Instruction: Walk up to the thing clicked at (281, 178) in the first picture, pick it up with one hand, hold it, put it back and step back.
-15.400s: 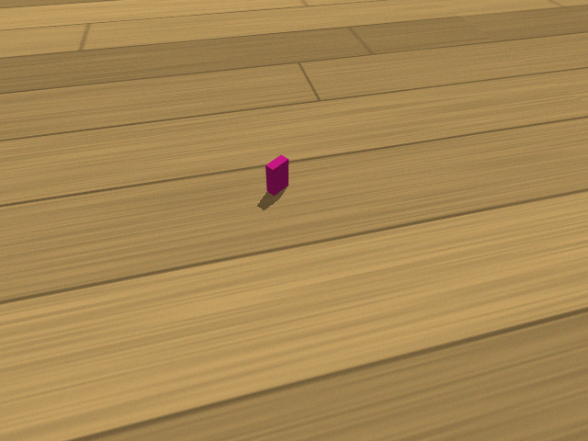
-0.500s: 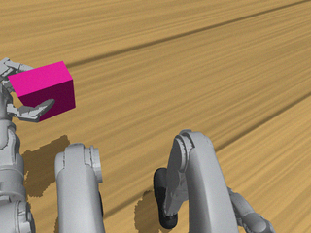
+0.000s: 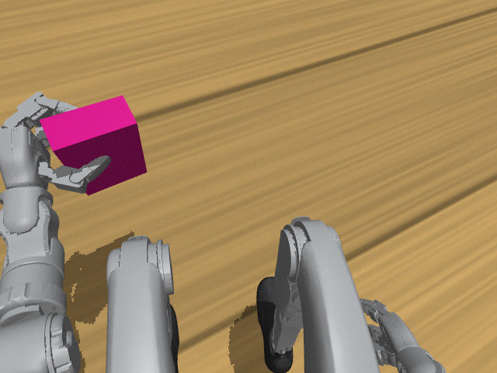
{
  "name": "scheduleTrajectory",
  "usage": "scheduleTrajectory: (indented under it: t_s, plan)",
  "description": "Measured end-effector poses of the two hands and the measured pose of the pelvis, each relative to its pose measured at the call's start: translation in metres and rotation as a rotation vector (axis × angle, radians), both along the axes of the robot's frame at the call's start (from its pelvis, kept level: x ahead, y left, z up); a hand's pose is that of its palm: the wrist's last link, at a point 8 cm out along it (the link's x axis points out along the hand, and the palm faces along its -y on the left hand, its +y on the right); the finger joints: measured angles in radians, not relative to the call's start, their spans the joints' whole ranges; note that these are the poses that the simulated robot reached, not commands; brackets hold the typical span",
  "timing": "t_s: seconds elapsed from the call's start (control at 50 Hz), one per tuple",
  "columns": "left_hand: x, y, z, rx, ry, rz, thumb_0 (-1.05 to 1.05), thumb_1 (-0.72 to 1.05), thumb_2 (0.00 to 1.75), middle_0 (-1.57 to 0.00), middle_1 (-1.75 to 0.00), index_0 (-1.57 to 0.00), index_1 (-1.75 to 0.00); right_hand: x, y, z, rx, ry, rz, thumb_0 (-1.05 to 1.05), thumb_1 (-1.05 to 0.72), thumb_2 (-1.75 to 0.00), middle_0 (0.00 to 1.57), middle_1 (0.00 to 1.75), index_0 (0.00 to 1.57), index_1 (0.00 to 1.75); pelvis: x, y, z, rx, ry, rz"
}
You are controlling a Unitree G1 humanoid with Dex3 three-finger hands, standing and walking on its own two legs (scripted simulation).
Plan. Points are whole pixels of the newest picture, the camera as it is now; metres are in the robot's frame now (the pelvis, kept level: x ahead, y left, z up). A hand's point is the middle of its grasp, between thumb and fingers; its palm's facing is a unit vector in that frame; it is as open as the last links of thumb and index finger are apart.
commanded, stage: settle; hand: left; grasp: from the side
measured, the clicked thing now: (103, 151) +0.46 +0.19 -0.08
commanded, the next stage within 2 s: lift in 0.28 s
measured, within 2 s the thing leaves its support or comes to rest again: neither
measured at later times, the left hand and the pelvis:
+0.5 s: hand (67, 139) +0.45 +0.22 -0.02, palm faces +0.15 -0.99 -0.06, open 9.3 cm; pelvis +0.00 +0.00 +0.02, yaw +1 degrees
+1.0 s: hand (37, 127) +0.42 +0.22 +0.08, palm faces +0.14 -0.99 -0.04, open 9.3 cm; pelvis +0.01 +0.00 +0.09, yaw +2 degrees
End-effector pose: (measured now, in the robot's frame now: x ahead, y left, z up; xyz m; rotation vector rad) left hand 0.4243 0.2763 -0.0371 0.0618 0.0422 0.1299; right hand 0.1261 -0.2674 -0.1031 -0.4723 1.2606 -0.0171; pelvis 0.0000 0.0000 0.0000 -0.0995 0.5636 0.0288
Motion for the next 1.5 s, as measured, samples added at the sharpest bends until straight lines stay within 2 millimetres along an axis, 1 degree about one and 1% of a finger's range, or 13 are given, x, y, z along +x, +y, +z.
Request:
scheduleTrajectory:
  t_s: [0.18, 0.52, 0.64, 0.7, 0.86, 1.02, 1.1, 1.18, 1.26, 1.4, 1.5]
  plan:
    - [0.000, 0.000, 0.010, -0.001, 0.007, 0.010, 0.01, -0.38, 1.07, -0.85, -1.15, -0.82, -1.16, -0.003, 0.001, 0.006, 0.006, -0.003, -0.012, 0.00, -0.92, -0.90, 0.20, 0.30, 0.20, 0.30, -0.001, 0.001, 0.008, 0.008, 0.004, 0.005]
    - [-0.001, -0.002, 0.023, -0.008, 0.002, 0.021, 0.01, -0.41, 1.09, -0.85, -1.17, -0.83, -1.17, -0.017, 0.003, 0.012, 0.019, 0.014, -0.042, 0.00, -0.93, -0.90, 0.20, 0.30, 0.20, 0.30, -0.002, 0.001, 0.017, 0.017, 0.008, 0.010]
    - [-0.006, -0.002, 0.036, -0.025, -0.012, 0.023, 0.01, -0.41, 1.09, -0.86, -1.17, -0.83, -1.16, -0.015, 0.004, 0.018, 0.029, 0.001, -0.055, 0.00, -0.95, -0.90, 0.20, 0.30, 0.20, 0.30, -0.001, 0.000, 0.024, 0.023, 0.012, 0.012]
    - [-0.009, -0.002, 0.045, -0.018, -0.012, 0.017, 0.01, -0.41, 1.09, -0.86, -1.17, -0.83, -1.16, -0.011, 0.005, 0.023, 0.033, -0.014, -0.060, 0.01, -0.95, -0.90, 0.20, 0.30, 0.20, 0.30, -0.001, 0.000, 0.031, 0.025, 0.014, 0.013]
    - [-0.019, -0.005, 0.081, -0.009, -0.008, 0.003, 0.01, -0.41, 1.09, -0.86, -1.17, -0.83, -1.16, 0.005, 0.006, 0.047, 0.053, -0.078, -0.072, 0.01, -0.94, -0.90, 0.20, 0.30, 0.20, 0.30, 0.002, -0.001, 0.056, 0.033, 0.018, 0.014]
    - [-0.032, -0.009, 0.123, -0.019, -0.005, 0.011, 0.01, -0.41, 1.09, -0.86, -1.17, -0.83, -1.16, 0.027, 0.009, 0.083, 0.064, -0.152, -0.082, 0.01, -0.94, -0.90, 0.20, 0.30, 0.20, 0.30, 0.006, -0.001, 0.091, 0.037, 0.009, 0.014]
    - [-0.040, -0.010, 0.152, -0.002, -0.006, -0.009, 0.01, -0.40, 1.09, -0.86, -1.17, -0.83, -1.16, 0.037, 0.012, 0.107, 0.071, -0.191, -0.097, 0.01, -0.93, -0.90, 0.20, 0.30, 0.20, 0.30, 0.010, 0.001, 0.113, 0.039, 0.000, 0.016]
    - [-0.046, -0.009, 0.179, -0.017, 0.010, 0.012, 0.01, -0.40, 1.07, -0.86, -1.16, -0.83, -1.16, 0.047, 0.017, 0.132, 0.080, -0.222, -0.105, 0.01, -0.93, -0.90, 0.20, 0.30, 0.20, 0.30, 0.014, 0.002, 0.137, 0.041, -0.017, 0.016]
    - [-0.050, -0.010, 0.219, 0.007, -0.005, 0.008, 0.01, -0.39, 1.07, -0.86, -1.16, -0.83, -1.16, 0.055, 0.023, 0.160, 0.091, -0.249, -0.114, 0.01, -0.92, -0.90, 0.20, 0.30, 0.20, 0.30, 0.021, 0.003, 0.164, 0.041, -0.041, 0.020]
    - [-0.051, -0.015, 0.279, 0.000, 0.005, 0.015, 0.01, -0.39, 1.07, -0.85, -1.17, -0.83, -1.16, 0.064, 0.032, 0.212, 0.112, -0.284, -0.125, 0.01, -0.92, -0.90, 0.20, 0.30, 0.20, 0.30, 0.033, 0.005, 0.214, 0.041, -0.100, 0.025]
    - [-0.052, -0.017, 0.312, -0.010, 0.009, 0.017, 0.01, -0.39, 1.07, -0.85, -1.17, -0.83, -1.16, 0.067, 0.035, 0.246, 0.121, -0.313, -0.129, 0.01, -0.91, -0.90, 0.20, 0.30, 0.20, 0.30, 0.041, 0.006, 0.244, 0.045, -0.148, 0.027]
